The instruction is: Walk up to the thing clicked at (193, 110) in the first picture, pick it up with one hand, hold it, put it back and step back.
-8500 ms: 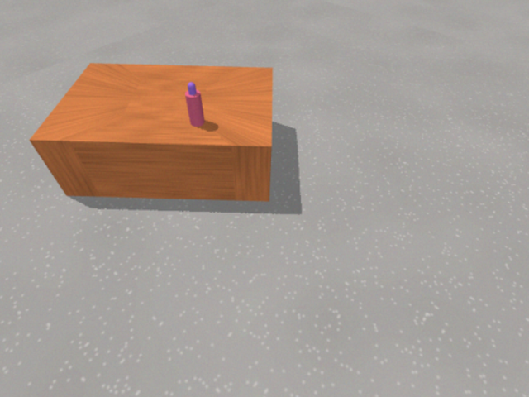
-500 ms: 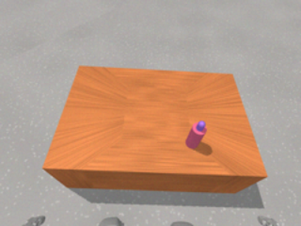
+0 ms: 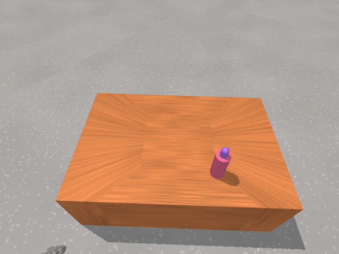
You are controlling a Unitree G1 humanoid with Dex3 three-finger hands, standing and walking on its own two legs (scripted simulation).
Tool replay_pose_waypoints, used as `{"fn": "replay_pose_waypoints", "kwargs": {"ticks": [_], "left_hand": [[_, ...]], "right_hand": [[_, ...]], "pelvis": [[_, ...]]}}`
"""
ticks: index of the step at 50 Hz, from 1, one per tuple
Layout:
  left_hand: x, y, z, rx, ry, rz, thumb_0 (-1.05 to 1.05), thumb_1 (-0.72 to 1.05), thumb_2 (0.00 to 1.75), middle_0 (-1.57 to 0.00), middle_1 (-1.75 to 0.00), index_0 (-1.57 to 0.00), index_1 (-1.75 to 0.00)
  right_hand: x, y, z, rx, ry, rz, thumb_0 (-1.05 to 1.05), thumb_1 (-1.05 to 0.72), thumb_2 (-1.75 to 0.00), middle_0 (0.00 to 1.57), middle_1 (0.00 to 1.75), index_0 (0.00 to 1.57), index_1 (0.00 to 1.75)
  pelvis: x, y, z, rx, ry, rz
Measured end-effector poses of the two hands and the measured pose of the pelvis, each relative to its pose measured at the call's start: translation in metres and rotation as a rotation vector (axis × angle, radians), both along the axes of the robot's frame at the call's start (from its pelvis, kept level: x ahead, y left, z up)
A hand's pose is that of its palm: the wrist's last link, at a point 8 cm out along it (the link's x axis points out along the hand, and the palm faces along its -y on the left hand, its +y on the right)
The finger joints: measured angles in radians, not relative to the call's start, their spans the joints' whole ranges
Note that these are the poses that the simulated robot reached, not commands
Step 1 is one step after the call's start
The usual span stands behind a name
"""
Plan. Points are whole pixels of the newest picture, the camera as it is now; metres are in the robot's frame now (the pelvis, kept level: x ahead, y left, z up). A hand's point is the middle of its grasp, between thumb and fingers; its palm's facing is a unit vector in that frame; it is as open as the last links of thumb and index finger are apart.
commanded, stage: walk up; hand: right
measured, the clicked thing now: (220, 161) +0.53 -0.22 -0.31
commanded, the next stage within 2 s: stand in 0.84 s
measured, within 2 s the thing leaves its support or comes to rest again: neither
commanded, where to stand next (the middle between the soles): +0.06 -0.01 m, yaw +1 degrees
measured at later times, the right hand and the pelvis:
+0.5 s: hand out of the picture +0.09 -0.25 -0.14, palm faces -0.05 +0.93 -0.36, open 7.3 cm; pelvis +0.00 +0.00 +0.01, yaw +1 degrees
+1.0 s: hand out of the picture +0.11 -0.25 -0.14, palm faces -0.05 +0.94 -0.34, open 7.3 cm; pelvis +0.01 +0.00 +0.02, yaw +2 degrees
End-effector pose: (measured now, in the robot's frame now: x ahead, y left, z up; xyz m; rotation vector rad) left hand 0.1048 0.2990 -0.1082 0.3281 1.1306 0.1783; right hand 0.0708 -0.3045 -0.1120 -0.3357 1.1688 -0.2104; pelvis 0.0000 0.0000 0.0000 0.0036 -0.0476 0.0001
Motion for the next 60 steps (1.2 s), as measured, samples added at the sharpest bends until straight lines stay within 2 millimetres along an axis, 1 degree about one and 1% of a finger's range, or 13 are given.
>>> {"fn": "replay_pose_waypoints", "kwargs": {"ticks": [10, 20, 29, 36, 49, 54, 60], "left_hand": [[-0.012, -0.001, 0.005, -0.019, 0.019, 0.046, 0.01, 0.90, 0.89, -0.21, -0.30, -0.21, -0.30], [-0.030, 0.001, 0.002, -0.029, 0.063, 0.079, 0.01, 0.90, 0.89, -0.21, -0.30, -0.21, -0.30], [-0.039, 0.004, 0.000, -0.033, 0.092, 0.097, 0.01, 0.90, 0.89, -0.21, -0.30, -0.21, -0.30], [-0.041, 0.006, 0.001, -0.027, 0.101, 0.108, 0.01, 0.90, 0.89, -0.21, -0.30, -0.21, -0.30], [-0.035, 0.005, 0.005, -0.012, 0.088, 0.092, 0.01, 0.90, 0.89, -0.21, -0.30, -0.21, -0.30], [-0.033, 0.005, 0.007, -0.007, 0.086, 0.082, 0.01, 0.90, 0.89, -0.21, -0.30, -0.21, -0.30], [-0.033, 0.007, 0.007, -0.002, 0.092, 0.077, 0.01, 0.90, 0.89, -0.21, -0.30, -0.21, -0.30]], "right_hand": [[-0.001, 0.000, 0.009, -0.004, 0.022, 0.016, 0.01, -0.91, -0.90, 0.21, 0.30, 0.21, 0.30], [0.007, 0.005, 0.012, 0.000, 0.021, 0.026, 0.01, -0.91, -0.90, 0.21, 0.30, 0.21, 0.30], [0.013, 0.011, 0.013, 0.001, 0.028, 0.033, 0.01, -0.91, -0.90, 0.21, 0.30, 0.21, 0.30], [0.019, 0.013, 0.012, 0.004, 0.028, 0.035, 0.01, -0.91, -0.90, 0.21, 0.30, 0.21, 0.30], [0.031, 0.014, 0.012, 0.019, 0.013, 0.039, 0.01, -0.91, -0.90, 0.21, 0.30, 0.21, 0.30], [0.030, 0.016, 0.011, 0.028, 0.018, 0.036, 0.01, -0.91, -0.90, 0.21, 0.30, 0.21, 0.30], [0.023, 0.016, 0.010, 0.030, 0.039, 0.028, 0.01, -0.91, -0.90, 0.21, 0.30, 0.21, 0.30]], "pelvis": [[-0.004, -0.001, 0.010, -0.004, 0.001, 0.011], [-0.003, 0.000, 0.013, -0.012, 0.004, 0.017], [0.000, 0.003, 0.014, -0.011, 0.012, 0.024], [0.003, 0.004, 0.015, -0.009, 0.015, 0.031], [0.008, 0.003, 0.016, -0.010, 0.007, 0.030], [0.009, 0.004, 0.017, -0.010, 0.005, 0.028], [0.010, 0.004, 0.017, -0.008, 0.007, 0.025]]}}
